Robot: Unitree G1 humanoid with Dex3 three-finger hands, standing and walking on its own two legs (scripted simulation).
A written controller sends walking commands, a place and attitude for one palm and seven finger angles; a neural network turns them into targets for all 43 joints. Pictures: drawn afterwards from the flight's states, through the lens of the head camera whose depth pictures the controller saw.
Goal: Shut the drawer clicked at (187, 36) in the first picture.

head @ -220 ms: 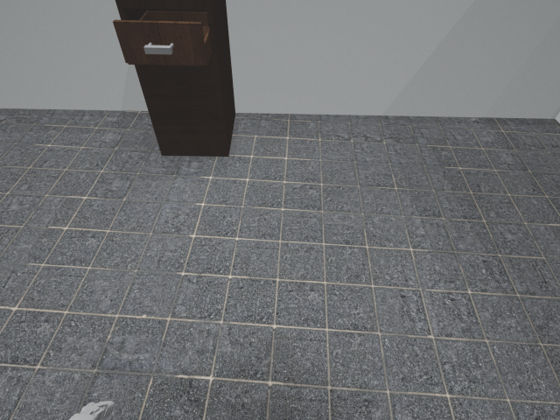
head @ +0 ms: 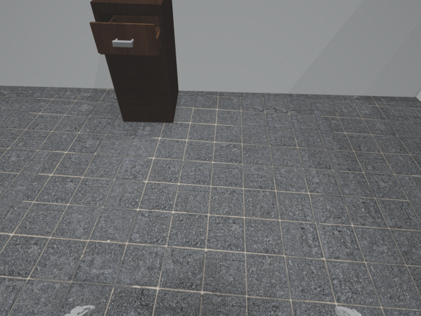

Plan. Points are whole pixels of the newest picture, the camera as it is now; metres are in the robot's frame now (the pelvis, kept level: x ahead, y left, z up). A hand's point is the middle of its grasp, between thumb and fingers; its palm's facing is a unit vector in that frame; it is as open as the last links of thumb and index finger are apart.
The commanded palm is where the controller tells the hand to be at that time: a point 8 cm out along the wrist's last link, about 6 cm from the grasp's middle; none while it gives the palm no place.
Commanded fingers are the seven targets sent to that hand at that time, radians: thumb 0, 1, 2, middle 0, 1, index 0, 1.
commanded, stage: stand and wait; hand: left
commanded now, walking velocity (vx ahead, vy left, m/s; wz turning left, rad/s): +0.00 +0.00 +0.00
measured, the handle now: (123, 42) +1.40 +0.56 -0.09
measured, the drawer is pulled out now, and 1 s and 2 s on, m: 0.14 0.14 0.14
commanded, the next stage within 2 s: look at it before walking up in 0.72 s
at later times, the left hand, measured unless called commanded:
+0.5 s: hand out of the picture +0.05 +0.24 -0.15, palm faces -0.02 -0.94 -0.33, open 7.4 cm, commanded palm none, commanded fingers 0.00 0.90 0.90 -0.20 -0.30 -0.20 -0.30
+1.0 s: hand out of the picture +0.05 +0.23 -0.15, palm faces -0.03 -0.95 -0.32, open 7.4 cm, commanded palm none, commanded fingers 0.00 0.90 0.90 -0.20 -0.30 -0.20 -0.30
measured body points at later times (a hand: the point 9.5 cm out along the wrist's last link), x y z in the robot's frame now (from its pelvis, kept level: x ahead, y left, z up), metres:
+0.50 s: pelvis -0.02 -0.01 +0.01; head -0.02 -0.01 +0.46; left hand +0.05 +0.29 -0.13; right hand +0.06 -0.31 -0.13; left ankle -0.02 +0.10 -0.74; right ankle -0.02 -0.14 -0.74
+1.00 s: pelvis -0.02 -0.02 +0.01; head -0.02 -0.02 +0.46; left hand +0.05 +0.28 -0.13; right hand +0.05 -0.32 -0.13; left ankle -0.02 +0.10 -0.74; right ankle -0.02 -0.14 -0.74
